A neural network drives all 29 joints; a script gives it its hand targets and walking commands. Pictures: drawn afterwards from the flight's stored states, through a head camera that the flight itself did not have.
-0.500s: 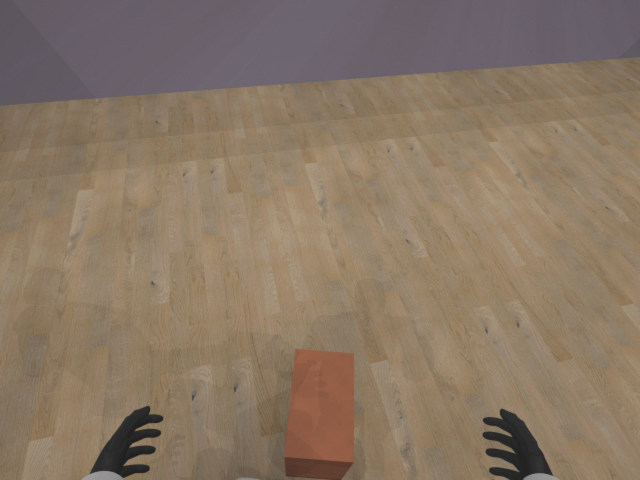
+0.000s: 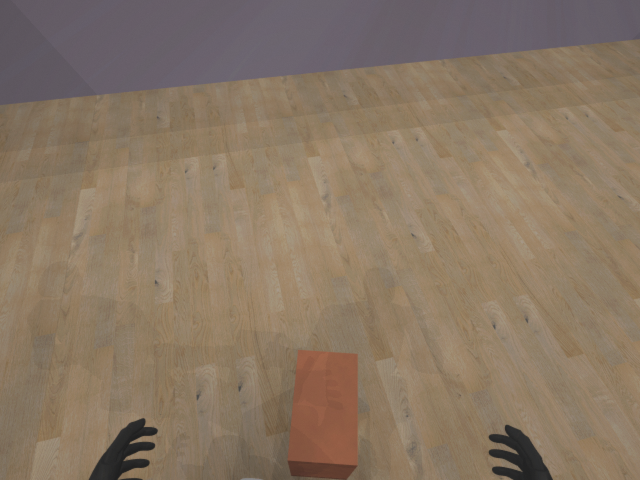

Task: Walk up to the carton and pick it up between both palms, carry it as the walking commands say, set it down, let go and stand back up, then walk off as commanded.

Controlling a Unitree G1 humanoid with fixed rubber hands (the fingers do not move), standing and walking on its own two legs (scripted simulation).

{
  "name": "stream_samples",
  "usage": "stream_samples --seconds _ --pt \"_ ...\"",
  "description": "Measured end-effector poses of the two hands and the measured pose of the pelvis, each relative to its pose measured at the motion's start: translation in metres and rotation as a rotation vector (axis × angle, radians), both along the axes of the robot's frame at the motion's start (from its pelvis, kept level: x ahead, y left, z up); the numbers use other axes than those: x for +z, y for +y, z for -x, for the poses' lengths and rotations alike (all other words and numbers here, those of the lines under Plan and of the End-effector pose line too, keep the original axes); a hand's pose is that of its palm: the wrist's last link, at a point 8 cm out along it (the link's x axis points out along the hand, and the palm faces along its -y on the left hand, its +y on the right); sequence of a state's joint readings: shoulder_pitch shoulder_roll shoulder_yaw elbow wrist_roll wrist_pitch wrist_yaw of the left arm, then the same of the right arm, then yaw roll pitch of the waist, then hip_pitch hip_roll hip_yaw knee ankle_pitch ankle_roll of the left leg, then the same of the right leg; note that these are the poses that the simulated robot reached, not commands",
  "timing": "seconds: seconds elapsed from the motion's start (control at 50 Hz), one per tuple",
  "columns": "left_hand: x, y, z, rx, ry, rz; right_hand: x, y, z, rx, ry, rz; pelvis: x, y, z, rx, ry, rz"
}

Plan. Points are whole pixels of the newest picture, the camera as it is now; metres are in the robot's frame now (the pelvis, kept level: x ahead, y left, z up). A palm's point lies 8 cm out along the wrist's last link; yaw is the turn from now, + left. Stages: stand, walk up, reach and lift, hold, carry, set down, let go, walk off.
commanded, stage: stand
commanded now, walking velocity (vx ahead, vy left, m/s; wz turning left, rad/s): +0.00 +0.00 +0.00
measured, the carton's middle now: (323, 417) +0.32 +0.00 -0.62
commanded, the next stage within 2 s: walk off in 1.08 s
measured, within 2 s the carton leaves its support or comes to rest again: neither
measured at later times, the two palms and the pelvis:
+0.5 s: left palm out of the picture +0.08 +0.28 -0.11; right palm out of the picture +0.10 -0.26 -0.11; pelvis -0.02 +0.01 +0.00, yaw +0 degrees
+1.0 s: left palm out of the picture +0.05 +0.29 -0.11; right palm out of the picture +0.07 -0.25 -0.11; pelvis -0.04 +0.01 +0.00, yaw +0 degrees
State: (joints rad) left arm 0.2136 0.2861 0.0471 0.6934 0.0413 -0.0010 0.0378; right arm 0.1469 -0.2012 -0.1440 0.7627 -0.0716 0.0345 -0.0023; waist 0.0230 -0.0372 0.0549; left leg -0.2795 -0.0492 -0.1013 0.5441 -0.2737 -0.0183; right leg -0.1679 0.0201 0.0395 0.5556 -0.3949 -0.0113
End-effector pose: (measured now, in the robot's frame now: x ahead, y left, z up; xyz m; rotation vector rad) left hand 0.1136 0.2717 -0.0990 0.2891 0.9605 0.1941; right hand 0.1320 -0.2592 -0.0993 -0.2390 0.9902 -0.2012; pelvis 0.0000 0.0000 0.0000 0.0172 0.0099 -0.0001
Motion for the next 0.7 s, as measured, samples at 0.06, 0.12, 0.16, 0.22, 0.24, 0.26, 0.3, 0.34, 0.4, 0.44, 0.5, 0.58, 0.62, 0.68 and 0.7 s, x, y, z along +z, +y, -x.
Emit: stream_samples --seconds 0.06,0.12,0.16,0.22,0.24,0.26,0.3,0.34,0.4,0.44,0.5,0.58,0.62,0.68,0.7 --pt "-0.002 0.002 0.007 0.006 0.016 0.0 -0.001 0.001 0.005 -0.004 0.008 0.001 0.0 0.001 0.002 0.0 -0.003 0.001" --pt "-0.003 0.003 0.01 0.007 0.018 0.0 -0.001 0.0 0.009 -0.007 0.013 0.004 0.0 0.002 0.005 0.0 -0.007 0.002" --pt "-0.003 0.003 0.013 0.007 0.016 0.001 -0.001 0.0 0.012 -0.008 0.014 0.006 0.0 0.002 0.007 0.0 -0.01 0.003" --pt "-0.003 0.005 0.017 0.01 0.021 -0.001 -0.002 0.0 0.016 -0.01 0.016 0.007 0.0 0.003 0.01 0.0 -0.014 0.004" --pt "-0.003 0.005 0.019 0.011 0.023 -0.002 -0.002 0.0 0.017 -0.01 0.018 0.007 0.0 0.003 0.011 0.0 -0.015 0.004" --pt "-0.003 0.006 0.02 0.011 0.023 -0.002 -0.002 0.0 0.019 -0.011 0.02 0.007 0.0 0.004 0.011 0.0 -0.016 0.005" --pt "-0.004 0.006 0.022 0.012 0.025 -0.001 -0.003 0.0 0.021 -0.012 0.023 0.008 0.0 0.004 0.013 0.0 -0.018 0.005" --pt "-0.004 0.007 0.025 0.014 0.029 -0.002 -0.003 0.0 0.024 -0.013 0.026 0.008 0.0 0.004 0.014 -0.001 -0.02 0.006" --pt "-0.005 0.008 0.029 0.017 0.036 -0.003 -0.004 0.0 0.028 -0.016 0.034 0.008 0.0 0.005 0.016 -0.001 -0.022 0.007" --pt "-0.006 0.009 0.032 0.019 0.042 -0.003 -0.006 0.0 0.031 -0.018 0.041 0.007 0.0 0.005 0.017 -0.001 -0.024 0.007" --pt "-0.007 0.01 0.035 0.021 0.049 -0.003 -0.007 0.0 0.035 -0.02 0.049 0.005 0.0 0.006 0.018 -0.001 -0.026 0.007" --pt "-0.008 0.011 0.04 0.024 0.057 -0.003 -0.008 0.001 0.039 -0.022 0.054 0.004 0.0 0.006 0.02 -0.001 -0.028 0.008" --pt "-0.008 0.011 0.043 0.026 0.061 -0.003 -0.009 0.001 0.042 -0.024 0.059 0.003 0.001 0.007 0.021 -0.001 -0.03 0.009" --pt "-0.009 0.012 0.046 0.028 0.065 -0.003 -0.009 0.001 0.045 -0.025 0.062 0.003 0.001 0.007 0.024 -0.001 -0.033 0.01" --pt "-0.009 0.012 0.048 0.029 0.066 -0.003 -0.009 0.002 0.046 -0.026 0.063 0.003 0.001 0.008 0.024 -0.001 -0.034 0.01"
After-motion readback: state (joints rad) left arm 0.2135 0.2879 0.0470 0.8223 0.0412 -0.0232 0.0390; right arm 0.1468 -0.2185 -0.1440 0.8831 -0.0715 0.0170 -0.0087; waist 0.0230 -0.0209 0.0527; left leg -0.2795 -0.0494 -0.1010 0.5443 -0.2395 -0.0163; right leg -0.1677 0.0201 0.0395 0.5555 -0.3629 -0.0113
